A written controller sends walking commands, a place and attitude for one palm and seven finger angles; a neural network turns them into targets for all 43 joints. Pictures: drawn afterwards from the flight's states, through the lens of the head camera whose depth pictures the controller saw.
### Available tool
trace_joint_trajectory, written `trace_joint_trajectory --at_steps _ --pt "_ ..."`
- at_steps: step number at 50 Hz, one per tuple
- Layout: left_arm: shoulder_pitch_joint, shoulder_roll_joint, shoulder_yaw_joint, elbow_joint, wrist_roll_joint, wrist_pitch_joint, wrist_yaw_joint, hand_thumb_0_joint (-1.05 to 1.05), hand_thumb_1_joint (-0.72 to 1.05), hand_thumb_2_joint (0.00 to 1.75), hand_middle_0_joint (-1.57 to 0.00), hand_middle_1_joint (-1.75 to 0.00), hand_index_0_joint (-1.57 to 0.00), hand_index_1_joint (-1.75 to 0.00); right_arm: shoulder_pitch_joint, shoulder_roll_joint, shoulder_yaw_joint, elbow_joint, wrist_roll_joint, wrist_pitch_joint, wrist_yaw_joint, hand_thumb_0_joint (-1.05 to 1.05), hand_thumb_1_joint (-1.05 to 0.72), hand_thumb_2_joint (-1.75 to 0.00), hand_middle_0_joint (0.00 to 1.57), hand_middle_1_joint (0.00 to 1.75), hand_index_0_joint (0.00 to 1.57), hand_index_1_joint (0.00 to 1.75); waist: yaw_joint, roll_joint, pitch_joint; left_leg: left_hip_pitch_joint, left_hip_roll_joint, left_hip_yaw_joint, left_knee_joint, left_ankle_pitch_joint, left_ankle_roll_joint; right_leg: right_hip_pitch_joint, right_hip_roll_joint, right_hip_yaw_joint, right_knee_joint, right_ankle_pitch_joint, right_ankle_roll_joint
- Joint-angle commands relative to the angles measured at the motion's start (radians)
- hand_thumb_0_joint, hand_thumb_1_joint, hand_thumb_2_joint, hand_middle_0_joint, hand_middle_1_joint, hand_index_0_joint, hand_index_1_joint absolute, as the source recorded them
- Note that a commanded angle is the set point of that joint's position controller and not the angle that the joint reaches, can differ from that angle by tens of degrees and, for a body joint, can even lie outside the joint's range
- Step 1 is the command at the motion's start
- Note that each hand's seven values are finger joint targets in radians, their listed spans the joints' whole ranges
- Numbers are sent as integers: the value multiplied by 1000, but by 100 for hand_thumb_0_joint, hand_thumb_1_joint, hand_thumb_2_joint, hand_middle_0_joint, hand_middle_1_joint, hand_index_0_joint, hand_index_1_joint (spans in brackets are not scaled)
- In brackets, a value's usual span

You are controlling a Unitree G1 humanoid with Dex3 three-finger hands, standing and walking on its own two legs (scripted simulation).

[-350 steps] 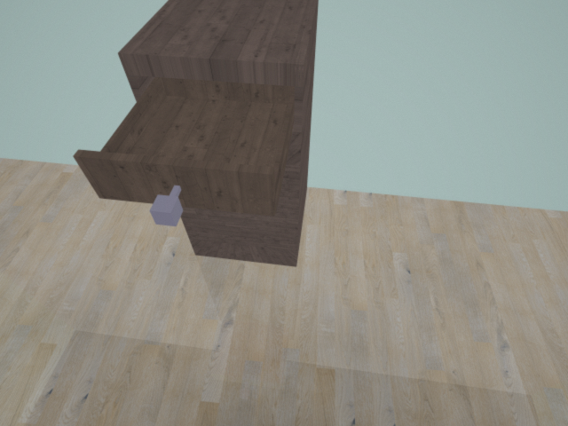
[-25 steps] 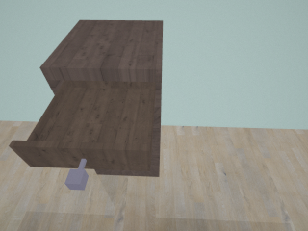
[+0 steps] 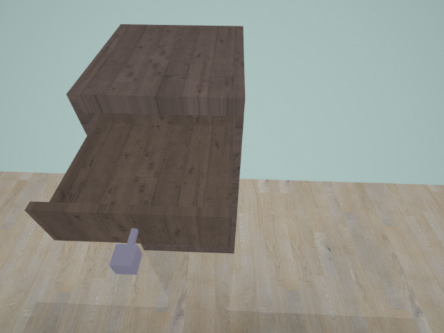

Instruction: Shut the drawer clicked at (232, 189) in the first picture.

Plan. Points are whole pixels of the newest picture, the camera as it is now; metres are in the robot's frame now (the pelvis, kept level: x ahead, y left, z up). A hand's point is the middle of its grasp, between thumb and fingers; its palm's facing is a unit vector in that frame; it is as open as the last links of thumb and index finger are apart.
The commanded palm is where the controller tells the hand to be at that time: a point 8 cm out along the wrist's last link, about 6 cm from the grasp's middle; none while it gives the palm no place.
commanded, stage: come to a stop and stand still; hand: left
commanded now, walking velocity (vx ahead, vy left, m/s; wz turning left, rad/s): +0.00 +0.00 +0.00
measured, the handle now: (129, 249) +0.27 +0.20 -0.01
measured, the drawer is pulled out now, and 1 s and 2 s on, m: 0.30 0.30 0.30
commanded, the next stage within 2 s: look again from close up in 0.52 s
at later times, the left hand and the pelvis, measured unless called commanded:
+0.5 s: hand out of the picture +0.02 +0.20 -0.17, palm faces +0.00 -0.98 -0.20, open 7.4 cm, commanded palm none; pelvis +0.01 +0.02 +0.00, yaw -1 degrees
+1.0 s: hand out of the picture +0.00 +0.18 -0.17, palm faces +0.00 -0.98 -0.18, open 7.4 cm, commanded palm none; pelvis +0.00 +0.01 +0.01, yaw -1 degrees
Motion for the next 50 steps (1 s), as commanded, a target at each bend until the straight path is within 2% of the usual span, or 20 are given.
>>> trace_joint_trajectory --at_steps 1,5,7,11,13,16,19,22,25,33,35,37,38,42,44,50 --pt "49 109 15 -45 -6 -6 6 0 90 90 -20 -30 -20 -30 50 -95 -11 -33 2 -23 -4 0 -90 -90 20 30 20 30 16 -14 65 -29 84 -96 -135 184 41 -9 -83 96 -92 124 -24" --pt "38 116 16 -52 -5 5 4 0 90 90 -20 -30 -20 -30 41 -103 -10 -28 1 -21 -4 0 -90 -90 20 30 20 30 17 -4 88 -34 88 -109 -176 138 48 -16 -79 85 -94 83 -17" --pt "39 119 15 -53 -5 6 4 0 90 90 -20 -30 -20 -30 31 -114 -11 -28 1 -22 -4 0 -90 -90 20 30 20 30 22 -11 74 -20 88 -108 -175 153 50 -9 -82 81 -91 101 -13" --pt "35 126 17 -54 -6 7 3 0 90 90 -20 -30 -20 -30 34 -124 -12 -19 2 -27 -6 0 -90 -90 20 30 20 30 21 -2 32 27 94 -103 -172 260 53 11 -86 75 -77 155 -6" --pt "38 129 17 -49 -6 6 5 0 90 90 -20 -30 -20 -30 33 -123 -11 -13 2 -28 -7 0 -90 -90 20 30 20 30 21 -17 19 51 89 -92 -157 311 52 17 -92 80 -81 190 -7" --pt "31 130 18 -45 -7 10 5 0 90 90 -20 -30 -20 -30 34 -128 -10 -9 3 -27 -9 0 -90 -90 20 30 20 30 21 3 28 59 94 -91 -166 341 50 14 -91 73 -75 191 -2" --pt "35 132 19 -40 -6 8 7 0 90 90 -20 -30 -20 -30 30 -122 -11 -3 5 -27 -9 0 -90 -90 20 30 20 30 20 -10 24 74 88 -82 -160 354 48 21 -99 80 -86 223 -3" --pt "36 132 17 -34 -6 9 7 0 90 90 -20 -30 -20 -30 28 -122 -11 3 6 -24 -10 0 -90 -90 20 30 20 30 19 -27 38 75 87 -80 -163 337 47 14 -99 82 -93 223 -1" --pt "37 132 18 -29 -6 10 6 0 90 90 -20 -30 -20 -30 29 -114 -10 8 7 -23 -9 0 -90 -90 20 30 20 30 18 -15 50 73 87 -76 -177 313 46 11 -99 82 -100 218 -2" --pt "50 123 15 -18 -4 8 6 0 90 90 -20 -30 -20 -30 26 -109 -10 19 7 -21 -7 0 -90 -90 20 30 20 30 17 -30 60 79 82 -69 -183 255 43 -5 -103 94 -125 208 -3" --pt "53 126 15 -15 -5 8 5 0 90 90 -20 -30 -20 -30 32 -106 -10 23 9 -23 -7 0 -90 -90 20 30 20 30 17 -16 44 86 86 -69 -192 259 44 3 -102 91 -123 206 -3" --pt "57 122 14 -13 -3 7 5 0 90 90 -20 -30 -20 -30 27 -104 -10 24 9 -21 -7 0 -90 -90 20 30 20 30 19 -32 63 73 81 -69 -188 234 43 -7 -104 94 -132 198 -3" --pt "62 122 14 -12 -4 6 5 0 90 90 -20 -30 -20 -30 30 -105 -10 24 8 -21 -6 0 -90 -90 20 30 20 30 19 -34 50 82 80 -68 -186 233 43 -4 -106 99 -133 205 -5" --pt "63 120 12 -11 -4 5 5 0 90 90 -20 -30 -20 -30 32 -98 -10 30 9 -20 -6 0 -90 -90 20 30 20 30 18 -36 66 71 79 -67 -187 224 41 -11 -105 102 -139 207 -7" --pt "70 120 13 -9 -5 3 6 0 90 90 -20 -30 -20 -30 36 -95 -9 34 9 -22 -6 0 -90 -90 20 30 20 30 18 -34 46 85 80 -63 -182 239 40 -4 -107 104 -138 225 -8" --pt "74 117 13 -8 -5 4 5 0 90 90 -20 -30 -20 -30 44 -89 -9 41 11 -21 -7 0 -90 -90 20 30 20 30 18 -29 60 78 83 -64 -192 220 39 -13 -102 101 -143 201 -8"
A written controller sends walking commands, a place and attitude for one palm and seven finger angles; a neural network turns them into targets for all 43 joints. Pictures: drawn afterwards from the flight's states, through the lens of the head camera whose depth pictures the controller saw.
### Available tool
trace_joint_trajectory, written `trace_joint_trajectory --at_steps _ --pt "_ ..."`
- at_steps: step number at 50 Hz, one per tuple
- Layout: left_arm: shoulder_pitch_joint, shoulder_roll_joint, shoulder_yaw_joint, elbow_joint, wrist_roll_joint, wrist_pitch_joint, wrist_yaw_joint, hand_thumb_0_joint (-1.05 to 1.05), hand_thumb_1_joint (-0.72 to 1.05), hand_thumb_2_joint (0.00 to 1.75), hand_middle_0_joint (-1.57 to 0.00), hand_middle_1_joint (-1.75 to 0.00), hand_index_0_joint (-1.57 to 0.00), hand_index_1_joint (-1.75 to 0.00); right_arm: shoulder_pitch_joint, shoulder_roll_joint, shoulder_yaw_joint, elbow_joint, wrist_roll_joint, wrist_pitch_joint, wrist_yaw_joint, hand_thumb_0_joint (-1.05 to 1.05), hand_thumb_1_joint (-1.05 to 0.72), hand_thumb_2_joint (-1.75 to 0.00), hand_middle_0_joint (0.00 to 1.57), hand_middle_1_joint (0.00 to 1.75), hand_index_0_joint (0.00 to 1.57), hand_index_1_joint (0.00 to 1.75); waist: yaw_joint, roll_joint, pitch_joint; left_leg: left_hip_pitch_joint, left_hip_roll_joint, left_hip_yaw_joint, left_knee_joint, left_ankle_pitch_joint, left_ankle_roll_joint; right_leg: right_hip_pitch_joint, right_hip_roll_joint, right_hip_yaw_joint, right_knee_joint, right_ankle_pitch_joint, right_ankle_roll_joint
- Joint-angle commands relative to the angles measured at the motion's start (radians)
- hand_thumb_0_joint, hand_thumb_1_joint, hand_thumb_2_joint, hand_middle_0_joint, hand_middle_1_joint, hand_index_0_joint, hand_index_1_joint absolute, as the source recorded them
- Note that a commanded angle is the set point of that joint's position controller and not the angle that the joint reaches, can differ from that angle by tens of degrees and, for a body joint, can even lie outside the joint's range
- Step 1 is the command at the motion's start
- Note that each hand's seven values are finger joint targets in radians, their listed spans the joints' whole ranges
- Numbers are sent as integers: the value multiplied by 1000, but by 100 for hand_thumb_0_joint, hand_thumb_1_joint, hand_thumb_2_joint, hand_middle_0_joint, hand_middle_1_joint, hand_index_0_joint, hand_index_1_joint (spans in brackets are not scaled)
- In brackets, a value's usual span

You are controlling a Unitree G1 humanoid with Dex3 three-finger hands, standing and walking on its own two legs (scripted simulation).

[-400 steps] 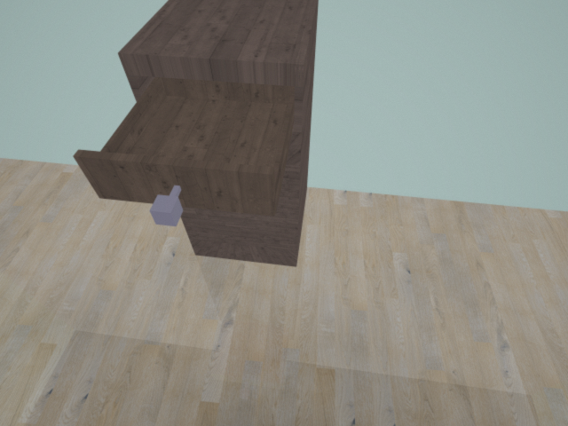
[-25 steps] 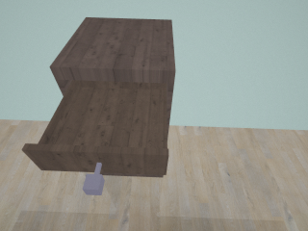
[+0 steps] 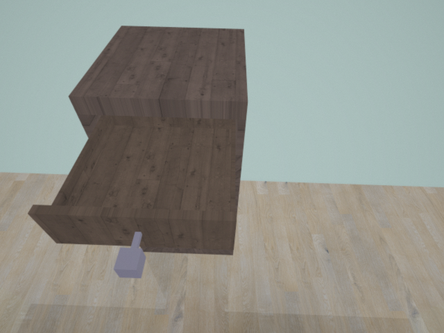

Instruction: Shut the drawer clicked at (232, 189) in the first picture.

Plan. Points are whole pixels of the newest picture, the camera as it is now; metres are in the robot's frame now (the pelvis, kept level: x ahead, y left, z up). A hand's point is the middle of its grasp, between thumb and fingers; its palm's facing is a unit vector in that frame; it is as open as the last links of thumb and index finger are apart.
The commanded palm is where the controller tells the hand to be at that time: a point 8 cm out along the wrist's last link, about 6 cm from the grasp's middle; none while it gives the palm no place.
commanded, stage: look again from close up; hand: left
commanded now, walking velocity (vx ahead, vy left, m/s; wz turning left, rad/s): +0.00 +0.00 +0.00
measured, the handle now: (133, 252) +0.26 +0.19 -0.02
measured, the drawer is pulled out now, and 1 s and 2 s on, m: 0.30 0.30 0.30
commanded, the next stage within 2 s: raise the hand and make a fist in 0.14 s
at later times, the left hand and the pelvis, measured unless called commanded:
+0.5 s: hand (131, 310) +0.16 +0.17 -0.02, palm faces +0.25 -0.97 -0.03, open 7.2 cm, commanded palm +0.08 +0.20 -0.05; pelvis -0.03 -0.01 -0.03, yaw +2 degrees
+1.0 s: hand out of the picture +0.13 +0.15 +0.00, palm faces +0.04 -1.00 -0.04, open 4.4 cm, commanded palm +0.08 +0.20 +0.01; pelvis -0.04 -0.01 -0.07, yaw +4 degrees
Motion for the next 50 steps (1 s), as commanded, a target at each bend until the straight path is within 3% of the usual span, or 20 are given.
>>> trace_joint_trajectory --at_steps 1,11,12,13,14,15,16,17,18,19,22,24,26,28,30,35,38,40,43,50 --pt "74 99 16 -21 -2 -7 10 0 90 90 -20 -30 -20 -30 61 -99 -22 -21 0 -14 -8 0 -90 -90 20 30 20 30 5 1 61 -3 110 -97 -83 167 19 -65 -78 69 -89 167 -30" --pt "79 92 17 -25 -2 -10 9 0 90 90 -20 -30 -20 -30 70 -88 -23 -15 0 -13 -7 0 -90 -90 20 30 20 30 3 -6 62 -12 107 -91 -86 123 14 -76 -76 83 -103 143 -35" --pt "115 122 20 11 12 -38 45 0 90 90 -20 -30 -20 -30 -32 -118 -25 -92 3 -21 1 0 -90 -90 20 30 20 30 28 -60 95 -117 122 -68 122 230 -20 -72 -136 121 -100 534 -19" --pt "-588 293 72 -1537 -205 -245 26 0 90 90 -22 -32 -22 -32 -13 -299 -53 -448 49 -164 -46 0 -90 -90 20 30 20 30 -98 134 -417 170 8 -68 -9 264 12 23 -37 44 0 392 -29" --pt "-212 238 91 -1302 -119 -196 82 0 90 90 -24 -34 -24 -34 -102 -205 -33 -388 34 -256 -77 0 -90 -90 20 30 20 30 3 257 -428 197 44 -59 -10 368 12 -6 8 6 56 207 -50" --pt "68 58 -23 -1144 -137 -58 126 0 90 90 -26 -37 -26 -37 -102 -168 -51 -389 61 -292 -68 0 -90 -90 20 30 20 30 -22 227 -252 64 62 -79 -13 333 -16 -114 -1 -57 57 88 -32" --pt "66 -57 -103 -1151 -155 -35 105 0 90 90 -28 -39 -28 -39 -59 -188 -40 -367 63 -305 -61 0 -90 -90 20 30 20 30 -42 116 -123 -15 50 -83 0 191 -11 -152 4 -79 44 87 -25" --pt "30 -44 -112 -1230 -177 -75 89 0 90 90 -30 -41 -30 -41 -92 -212 -49 -426 61 -330 -63 0 -90 -90 20 30 20 30 -58 53 -26 -90 33 -104 32 69 2 -209 3 -81 29 44 -16" --pt "35 4 -70 -1218 -168 -120 78 0 90 90 -32 -43 -32 -43 -89 -235 -61 -446 46 -345 -62 0 -90 -90 20 30 20 30 -81 -57 -16 -147 20 -111 72 -12 8 -280 6 -84 30 -31 -12" --pt "81 -28 -76 -1169 -169 -171 54 0 90 90 -34 -45 -34 -45 -91 -231 -67 -484 30 -355 -57 0 -90 -90 20 30 20 30 -82 -160 8 -215 9 -114 117 -63 8 -355 12 -94 55 -109 -7" --pt "381 -66 -22 -1043 -199 -358 -83 0 90 90 -40 -52 -40 -52 -140 -210 -94 -588 13 -359 -15 0 -90 -90 20 30 20 30 31 -252 -65 -386 -5 -77 247 -71 -21 -421 16 -85 182 -182 -19" --pt "414 -59 -12 -1108 -223 -503 -186 0 90 90 -44 -56 -44 -56 -165 -210 -105 -651 11 -354 19 0 -90 -90 20 30 20 30 52 -195 -154 -478 -12 -63 346 -30 -22 -423 11 -60 296 -81 -27" --pt "350 28 26 -1247 -200 -621 -242 0 90 90 -48 -60 -48 -60 -159 -203 -114 -696 10 -352 46 0 -90 -90 20 30 20 30 53 -13 -258 -481 -10 -52 423 23 -18 -444 7 -33 391 9 -42" --pt "312 77 14 -1355 -166 -682 -274 0 90 90 -52 -65 -52 -65 -159 -194 -116 -732 3 -348 56 0 -90 -90 20 30 20 30 33 80 -307 -495 0 -57 491 61 -3 -503 8 -11 455 51 -48" --pt "272 109 22 -1429 -157 -668 -288 0 90 90 -56 -69 -56 -69 -147 -198 -114 -754 11 -327 54 0 -90 -90 20 30 20 30 1 89 -290 -526 7 -68 523 7 6 -556 10 8 456 -3 -45" --pt "225 116 20 -1553 -212 -511 -309 0 90 90 -66 -80 -66 -80 -123 -208 -94 -816 38 -287 3 0 -90 -90 20 30 20 30 -45 41 -286 -541 7 -90 536 -73 21 -544 19 23 391 -84 -28" --pt "252 110 57 -1563 -239 -431 -295 0 90 90 -72 -86 -72 -86 -124 -195 -84 -820 42 -263 -20 0 -90 -90 20 30 20 30 -32 26 -273 -542 6 -100 521 -73 18 -526 28 -3 380 -87 -23" --pt "260 158 143 -1543 -241 -397 -262 0 90 90 -76 -91 -76 -91 -137 -186 -82 -804 41 -246 -33 0 -90 -90 20 30 20 30 -8 22 -274 -538 7 -105 509 -62 13 -502 32 -14 378 -86 -25" --pt "339 111 127 -1561 -247 -370 -235 0 90 90 -82 -97 -82 -97 -150 -163 -72 -818 40 -229 -31 0 -90 -90 20 30 20 30 17 32 -304 -510 7 -106 474 -20 9 -461 29 -44 391 -37 -25" --pt "389 136 129 -1581 -248 -377 -233 0 90 90 -96 -112 -96 -112 -167 -164 -67 -805 46 -242 -30 0 -90 -90 20 30 20 30 7 -14 -267 -506 13 -111 448 -44 11 -445 21 -30 346 -94 -19"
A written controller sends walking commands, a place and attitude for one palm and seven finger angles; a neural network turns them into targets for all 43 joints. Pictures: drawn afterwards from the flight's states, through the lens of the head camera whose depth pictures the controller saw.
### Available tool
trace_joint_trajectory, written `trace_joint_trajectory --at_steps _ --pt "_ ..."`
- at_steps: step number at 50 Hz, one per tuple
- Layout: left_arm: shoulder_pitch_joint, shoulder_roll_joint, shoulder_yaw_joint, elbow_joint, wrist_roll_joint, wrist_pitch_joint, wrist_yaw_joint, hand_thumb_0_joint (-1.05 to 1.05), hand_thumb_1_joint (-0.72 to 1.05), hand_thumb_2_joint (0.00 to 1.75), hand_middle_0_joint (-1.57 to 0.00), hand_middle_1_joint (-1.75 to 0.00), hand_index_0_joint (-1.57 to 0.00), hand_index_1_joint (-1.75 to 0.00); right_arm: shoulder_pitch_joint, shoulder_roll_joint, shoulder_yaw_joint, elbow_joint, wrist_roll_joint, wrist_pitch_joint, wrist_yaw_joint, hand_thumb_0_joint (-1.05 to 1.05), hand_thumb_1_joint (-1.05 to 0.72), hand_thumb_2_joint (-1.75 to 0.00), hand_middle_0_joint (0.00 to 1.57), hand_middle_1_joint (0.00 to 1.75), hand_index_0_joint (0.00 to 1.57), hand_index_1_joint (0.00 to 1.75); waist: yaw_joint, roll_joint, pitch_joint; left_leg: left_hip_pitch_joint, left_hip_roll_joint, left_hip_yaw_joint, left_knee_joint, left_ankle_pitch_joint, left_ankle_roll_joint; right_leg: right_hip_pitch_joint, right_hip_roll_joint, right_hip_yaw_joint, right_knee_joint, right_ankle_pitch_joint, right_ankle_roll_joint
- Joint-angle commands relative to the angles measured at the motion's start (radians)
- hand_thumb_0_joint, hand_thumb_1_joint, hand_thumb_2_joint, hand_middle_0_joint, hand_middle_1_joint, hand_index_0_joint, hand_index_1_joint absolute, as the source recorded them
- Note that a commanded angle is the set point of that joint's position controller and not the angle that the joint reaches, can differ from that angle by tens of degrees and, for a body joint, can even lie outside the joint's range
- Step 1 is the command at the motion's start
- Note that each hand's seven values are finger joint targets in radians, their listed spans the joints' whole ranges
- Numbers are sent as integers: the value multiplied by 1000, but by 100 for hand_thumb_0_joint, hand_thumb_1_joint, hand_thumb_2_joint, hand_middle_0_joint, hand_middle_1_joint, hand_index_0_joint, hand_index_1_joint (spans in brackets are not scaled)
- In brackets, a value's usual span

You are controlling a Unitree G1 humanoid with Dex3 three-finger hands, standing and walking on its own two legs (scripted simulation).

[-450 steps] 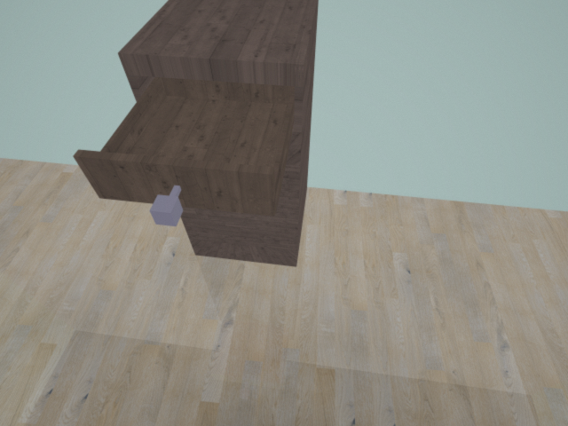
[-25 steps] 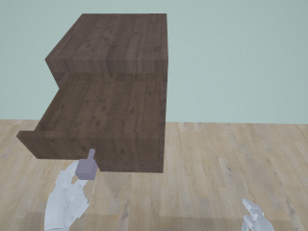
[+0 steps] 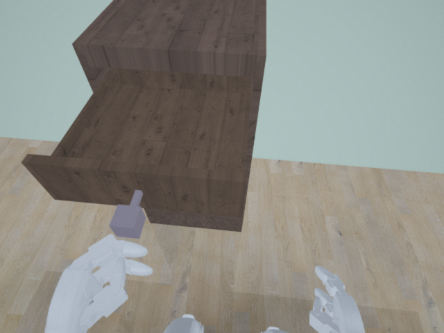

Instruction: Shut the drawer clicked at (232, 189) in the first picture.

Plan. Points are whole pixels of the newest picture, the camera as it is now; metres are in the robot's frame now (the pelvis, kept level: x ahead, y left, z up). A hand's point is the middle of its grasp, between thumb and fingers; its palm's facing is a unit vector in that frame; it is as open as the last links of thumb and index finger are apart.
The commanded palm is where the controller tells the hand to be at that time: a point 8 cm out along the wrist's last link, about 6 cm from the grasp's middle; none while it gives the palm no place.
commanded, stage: raise the hand and make a fist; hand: left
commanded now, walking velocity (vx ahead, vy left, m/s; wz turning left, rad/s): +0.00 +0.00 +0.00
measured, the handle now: (132, 211) +0.31 +0.19 +0.05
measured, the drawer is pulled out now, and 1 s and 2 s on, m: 0.30 0.30 0.30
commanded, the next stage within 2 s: bring the fist close to the handle in 1.14 s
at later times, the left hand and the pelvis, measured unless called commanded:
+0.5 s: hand (113, 297) +0.16 +0.15 +0.12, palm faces -0.01 -1.00 -0.05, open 3.1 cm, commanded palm +0.10 +0.21 +0.13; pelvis +0.01 +0.01 +0.01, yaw +0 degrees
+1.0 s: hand (101, 293) +0.15 +0.16 +0.14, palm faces -0.01 -1.00 -0.08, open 3.3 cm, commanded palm +0.10 +0.21 +0.15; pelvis +0.02 +0.00 +0.03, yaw +0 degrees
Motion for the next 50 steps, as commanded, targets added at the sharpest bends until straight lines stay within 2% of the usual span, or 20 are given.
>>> trace_joint_trajectory --at_steps 1,2,5,7,10,11,18,20,22,25,26,30,32,34,37,40,43,45,48,50 --pt "87 68 31 -233 -25 -75 -1 0 90 90 -98 -114 -98 -114 -116 -157 -83 -187 10 -89 -15 0 -90 -90 20 30 20 30 -3 -54 -111 111 -20 -12 -186 161 30 105 11 56 -214 102 12" --pt "92 73 30 -261 -29 -82 -2 0 90 90 -100 -117 -100 -117 -115 -160 -85 -188 12 -97 -13 0 -90 -90 20 30 20 30 -1 -26 -125 124 -20 -12 -189 164 30 108 10 55 -211 105 10" --pt "132 88 49 -277 -23 -87 23 0 90 90 -106 -123 -106 -123 -118 -161 -92 -181 14 -106 -12 0 -90 -90 20 30 20 30 4 -44 -111 137 -18 -13 -200 165 31 110 11 47 -217 105 10" --pt "166 67 27 -308 -23 -88 33 0 90 90 -110 -127 -110 -127 -106 -159 -95 -191 16 -106 -8 0 -90 -90 20 30 20 30 7 -33 -115 145 -20 -8 -208 178 30 120 11 39 -210 126 9" --pt "162 94 43 -319 -7 -85 54 0 90 90 -116 -134 -116 -134 -108 -163 -97 -188 18 -99 -9 0 -90 -90 20 30 20 30 1 -36 -76 149 -16 -8 -216 164 30 111 12 39 -222 114 10" --pt "177 61 7 -350 -7 -87 54 0 90 90 -118 -136 -118 -136 -99 -162 -95 -199 18 -99 -7 0 -90 -90 20 30 20 30 2 -10 -88 165 -19 -7 -225 169 31 112 14 33 -218 121 9" --pt "226 61 -27 -429 6 -50 60 0 90 90 -132 -151 -132 -151 -99 -159 -89 -231 22 -88 4 0 -90 -90 20 30 20 30 -1 -2 -70 200 -13 -7 -246 202 33 137 15 19 -225 176 11" --pt "223 86 5 -421 15 -38 67 0 90 90 -136 -156 -136 -156 -106 -161 -90 -224 23 -80 0 0 -90 -90 20 30 20 30 1 -21 -44 205 -9 -10 -251 196 34 139 17 22 -240 173 11" --pt "252 72 -7 -451 9 -26 60 0 90 90 -140 -160 -140 -160 -100 -153 -85 -237 25 -77 3 0 -90 -90 20 30 20 30 9 -7 -66 222 -12 -5 -258 218 33 164 17 20 -240 201 10" --pt "250 94 21 -461 5 -10 58 0 90 90 -140 -160 -140 -160 -114 -152 -80 -233 27 -74 0 0 -90 -90 20 30 20 30 13 -5 -44 229 -11 -8 -268 219 33 177 18 23 -258 204 10" --pt "274 70 3 -466 0 -4 51 0 90 90 -140 -160 -140 -160 -109 -146 -76 -237 28 -75 2 0 -90 -90 20 30 20 30 13 -10 -47 238 -13 -3 -271 220 33 182 19 21 -262 210 11" --pt "220 95 25 -474 -13 9 35 0 90 90 -140 -160 -140 -160 -120 -154 -67 -227 30 -88 -7 0 -90 -90 20 30 20 30 3 -33 -3 239 -13 -11 -283 185 35 182 19 32 -302 174 13" --pt "207 90 16 -499 -17 12 24 0 90 90 -140 -160 -140 -160 -107 -153 -64 -227 33 -100 -7 0 -90 -90 20 30 20 30 2 -11 -23 264 -14 -11 -292 194 35 193 19 31 -305 184 12" --pt "208 109 42 -490 -26 24 18 0 90 90 -140 -160 -140 -160 -112 -151 -62 -222 36 -114 -10 0 -90 -90 20 30 20 30 8 -37 -27 265 -14 -12 -299 189 34 211 17 37 -319 174 14" --pt "217 107 50 -513 -29 36 12 0 90 90 -140 -160 -140 -160 -116 -148 -59 -215 40 -130 -11 0 -90 -90 20 30 20 30 20 3 -37 298 -16 -6 -313 212 33 235 15 35 -331 202 10" --pt "231 103 62 -445 -34 58 10 0 90 90 -140 -160 -140 -160 -132 -149 -59 -194 38 -145 -15 0 -90 -90 20 30 20 30 21 -48 9 284 -17 -9 -316 218 33 241 16 41 -352 216 12" --pt "226 106 67 -449 -41 57 0 0 90 90 -140 -160 -140 -160 -130 -151 -61 -195 40 -155 -17 0 -90 -90 20 30 20 30 21 -62 3 285 -23 1 -317 223 31 256 11 56 -360 227 17" --pt "251 127 101 -453 -39 50 4 0 90 90 -140 -160 -140 -160 -143 -149 -62 -186 38 -160 -17 0 -90 -90 20 30 20 30 41 -20 -1 293 -24 3 -321 247 29 275 13 56 -357 251 10" --pt "233 117 99 -450 -52 33 -2 0 90 90 -140 -160 -140 -160 -130 -149 -63 -182 40 -167 -16 0 -90 -90 20 30 20 30 30 -35 0 296 -25 7 -321 244 27 265 15 53 -358 248 13" --pt "197 120 97 -455 -56 17 -3 0 90 90 -140 -160 -140 -160 -137 -156 -61 -176 38 -178 -18 0 -90 -90 20 30 20 30 27 -3 25 295 -26 4 -319 223 28 251 15 62 -371 212 10"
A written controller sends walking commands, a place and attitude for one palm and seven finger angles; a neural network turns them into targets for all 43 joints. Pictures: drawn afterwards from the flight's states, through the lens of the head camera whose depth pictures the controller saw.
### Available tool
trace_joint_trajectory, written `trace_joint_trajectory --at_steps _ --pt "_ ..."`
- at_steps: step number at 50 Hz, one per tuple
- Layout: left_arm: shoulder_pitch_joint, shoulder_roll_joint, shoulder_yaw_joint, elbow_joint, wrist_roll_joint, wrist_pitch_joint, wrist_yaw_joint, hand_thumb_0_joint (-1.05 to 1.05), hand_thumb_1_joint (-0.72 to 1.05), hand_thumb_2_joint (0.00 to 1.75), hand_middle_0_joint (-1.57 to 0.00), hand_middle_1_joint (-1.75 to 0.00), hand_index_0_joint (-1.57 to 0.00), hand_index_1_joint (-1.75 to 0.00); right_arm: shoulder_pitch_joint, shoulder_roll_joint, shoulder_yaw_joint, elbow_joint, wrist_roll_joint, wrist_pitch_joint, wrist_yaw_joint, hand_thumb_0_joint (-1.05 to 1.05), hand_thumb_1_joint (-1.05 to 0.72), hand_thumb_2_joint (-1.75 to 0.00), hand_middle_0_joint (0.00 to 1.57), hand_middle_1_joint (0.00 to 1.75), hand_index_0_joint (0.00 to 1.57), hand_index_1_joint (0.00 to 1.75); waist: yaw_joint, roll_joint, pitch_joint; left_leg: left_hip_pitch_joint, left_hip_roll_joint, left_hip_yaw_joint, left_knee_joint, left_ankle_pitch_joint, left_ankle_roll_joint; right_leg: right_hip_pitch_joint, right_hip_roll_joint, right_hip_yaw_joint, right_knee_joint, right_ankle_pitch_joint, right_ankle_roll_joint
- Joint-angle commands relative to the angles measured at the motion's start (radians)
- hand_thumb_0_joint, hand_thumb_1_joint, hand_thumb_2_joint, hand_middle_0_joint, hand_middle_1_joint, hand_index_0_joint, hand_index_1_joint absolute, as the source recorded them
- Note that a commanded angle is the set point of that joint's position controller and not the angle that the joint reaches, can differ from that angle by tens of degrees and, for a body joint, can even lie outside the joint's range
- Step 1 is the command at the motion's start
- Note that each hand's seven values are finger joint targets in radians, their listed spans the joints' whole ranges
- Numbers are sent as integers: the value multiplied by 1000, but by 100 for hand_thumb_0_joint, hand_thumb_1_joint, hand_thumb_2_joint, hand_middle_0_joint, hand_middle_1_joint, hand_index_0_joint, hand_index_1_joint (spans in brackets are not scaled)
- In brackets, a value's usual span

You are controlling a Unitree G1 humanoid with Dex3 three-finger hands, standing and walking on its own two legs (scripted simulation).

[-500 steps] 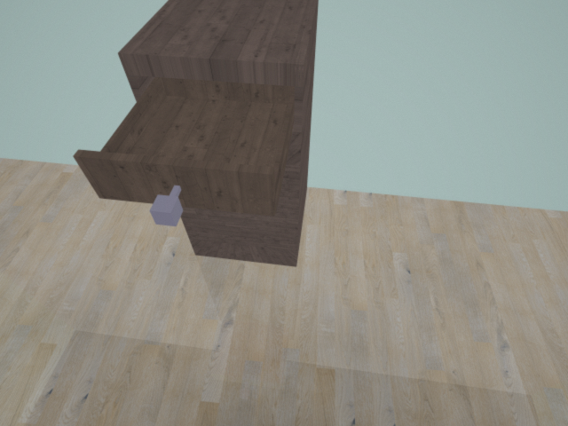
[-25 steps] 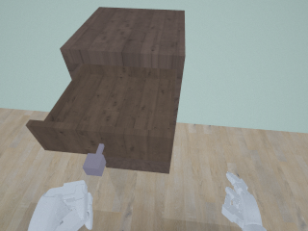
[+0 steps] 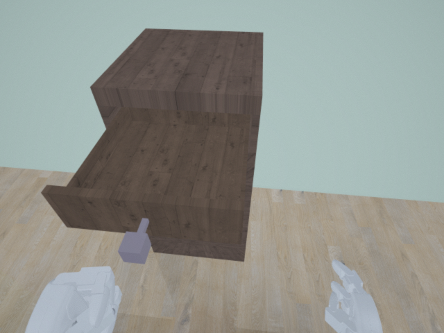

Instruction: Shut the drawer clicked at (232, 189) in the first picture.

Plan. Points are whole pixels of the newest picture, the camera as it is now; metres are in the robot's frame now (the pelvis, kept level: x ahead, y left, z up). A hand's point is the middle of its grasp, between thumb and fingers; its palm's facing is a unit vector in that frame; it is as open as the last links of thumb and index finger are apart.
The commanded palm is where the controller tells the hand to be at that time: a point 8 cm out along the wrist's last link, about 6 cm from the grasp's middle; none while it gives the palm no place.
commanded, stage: raise the hand and make a fist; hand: left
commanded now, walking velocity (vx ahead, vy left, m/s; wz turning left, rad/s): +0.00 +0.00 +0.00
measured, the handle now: (139, 237) +0.29 +0.19 +0.02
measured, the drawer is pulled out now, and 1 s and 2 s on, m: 0.30 0.30 0.30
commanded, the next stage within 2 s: bring the fist close to the handle in 0.14 s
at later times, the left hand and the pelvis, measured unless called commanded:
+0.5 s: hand (127, 314) +0.13 +0.14 +0.10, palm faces -0.02 -1.00 -0.05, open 3.3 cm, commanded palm +0.10 +0.20 +0.10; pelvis -0.01 +0.00 -0.01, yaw +1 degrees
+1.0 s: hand (146, 296) +0.17 +0.14 +0.05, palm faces -0.05 -1.00 -0.05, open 3.3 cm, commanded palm +0.15 +0.20 +0.05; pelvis -0.02 +0.00 -0.03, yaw +0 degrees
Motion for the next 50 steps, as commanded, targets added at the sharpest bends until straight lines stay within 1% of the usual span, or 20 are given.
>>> trace_joint_trajectory --at_steps 1,4,6,10,13,15,16,19,21,25,28,30,31,32,34,40,43,46,47,50 --pt "9 74 62 -220 -28 -92 4 0 90 90 -140 -160 -140 -160 -133 -95 -38 -174 0 -90 -4 0 -90 -90 20 30 20 30 8 -6 9 49 -25 -10 -131 192 29 -5 9 39 -176 177 5" --pt "-5 58 24 -223 -22 -96 -1 0 90 90 -140 -160 -140 -160 -129 -101 -39 -176 -1 -107 2 0 -90 -90 20 30 20 30 -1 -22 0 53 -25 -15 -129 200 32 -8 9 31 -163 197 9" --pt "-7 67 38 -185 -12 -83 3 0 90 90 -140 -160 -140 -160 -129 -101 -39 -164 -3 -103 2 0 -90 -90 20 30 20 30 0 -34 23 39 -24 -16 -136 174 31 -17 11 34 -175 164 8" --pt "13 96 84 -183 -8 -70 10 0 90 90 -140 -160 -140 -160 -148 -96 -42 -164 -2 -96 -3 0 -90 -90 20 30 20 30 21 -41 -5 44 -27 -11 -139 193 30 16 7 42 -178 180 5" --pt "11 53 38 -193 -15 -67 1 0 90 90 -140 -160 -140 -160 -143 -94 -37 -169 -2 -97 -1 0 -90 -90 20 30 20 30 10 -29 1 55 -27 -7 -139 216 31 8 10 27 -163 226 8" --pt "2 44 34 -155 -12 -70 2 0 90 90 -140 -160 -140 -160 -143 -99 -40 -157 -8 -94 1 0 -90 -90 20 30 20 30 2 -61 15 39 -27 -12 -130 217 32 -5 13 25 -161 233 11" --pt "-3 25 11 -143 -10 -74 -1 0 90 90 -140 -160 -140 -160 -135 -100 -41 -157 -9 -92 2 0 -90 -90 20 30 20 30 -5 -60 34 31 -29 -10 -128 200 30 -23 13 26 -161 215 12" --pt "-25 37 4 -147 2 -97 1 0 90 90 -140 -160 -140 -160 -129 -105 -44 -165 -14 -88 6 0 -90 -90 20 30 20 30 -9 -59 7 18 -31 -15 -117 190 31 -36 11 25 -138 191 11" --pt "-44 31 -13 -157 19 -112 12 0 90 90 -140 -160 -140 -160 -122 -105 -45 -167 -20 -81 9 0 -90 -90 20 30 20 30 -12 -28 2 14 -33 -13 -107 179 33 -52 9 26 -130 172 9" --pt "-52 51 15 -123 26 -139 28 0 90 90 -140 -160 -140 -160 -126 -104 -53 -163 -25 -62 11 0 -90 -90 20 30 20 30 -8 -42 -21 -16 -32 -16 -85 172 32 -65 9 28 -109 159 7" --pt "-94 22 -20 -108 19 -151 25 0 90 90 -140 -160 -140 -160 -119 -105 -51 -175 -26 -48 13 0 -90 -90 20 30 20 30 -23 -41 -28 -39 -34 -13 -67 158 31 -85 6 32 -93 147 10" --pt "-116 51 16 -64 26 -153 34 0 90 90 -140 -160 -140 -160 -122 -110 -53 -164 -28 -34 7 0 -90 -90 20 30 20 30 -22 -53 -13 -64 -33 -16 -60 130 30 -101 6 42 -101 100 8" --pt "-121 27 -10 -65 23 -156 31 0 90 90 -140 -160 -140 -160 -114 -110 -52 -173 -27 -31 6 0 -90 -90 20 30 20 30 -27 -49 -20 -65 -35 -13 -55 124 31 -108 5 48 -100 92 9" --pt "-128 42 8 -48 22 -157 31 0 90 90 -140 -160 -140 -160 -112 -110 -55 -172 -26 -27 5 0 -90 -90 20 30 20 30 -25 -63 -34 -73 -34 -13 -51 122 30 -105 4 48 -95 88 9" --pt "-148 27 -12 -45 15 -163 26 0 90 90 -140 -160 -140 -160 -111 -112 -53 -181 -26 -27 4 0 -90 -90 20 30 20 30 -28 -53 -54 -77 -35 -11 -40 128 30 -107 2 53 -86 97 11" --pt "-190 44 7 7 27 -177 43 0 90 90 -140 -160 -140 -160 -108 -116 -55 -172 -30 -14 2 0 -90 -90 20 30 20 30 -26 -31 -77 -99 -33 -13 -23 141 29 -121 4 53 -58 108 6" --pt "-207 26 -14 31 25 -183 47 0 90 90 -140 -160 -140 -160 -102 -118 -55 -178 -31 -6 6 0 -90 -90 20 30 20 30 -34 -34 -78 -116 -34 -12 -13 135 27 -140 4 47 -40 110 7" --pt "-237 29 -11 64 35 -191 61 0 90 90 -140 -160 -140 -160 -93 -122 -59 -175 -36 4 5 0 -90 -90 20 30 20 30 -43 -72 -80 -137 -30 -14 4 124 28 -165 6 50 -29 98 9" --pt "-257 34 -12 56 38 -197 64 0 90 90 -140 -160 -140 -160 -95 -124 -58 -179 -36 5 5 0 -90 -90 20 30 20 30 -41 -45 -95 -141 -31 -14 10 119 26 -173 5 49 -16 90 8" --pt "-276 43 -2 89 49 -205 77 0 90 90 -140 -160 -140 -160 -90 -126 -59 -173 -41 15 7 0 -90 -90 20 30 20 30 -43 -55 -107 -155 -29 -15 26 131 27 -183 7 47 2 107 6"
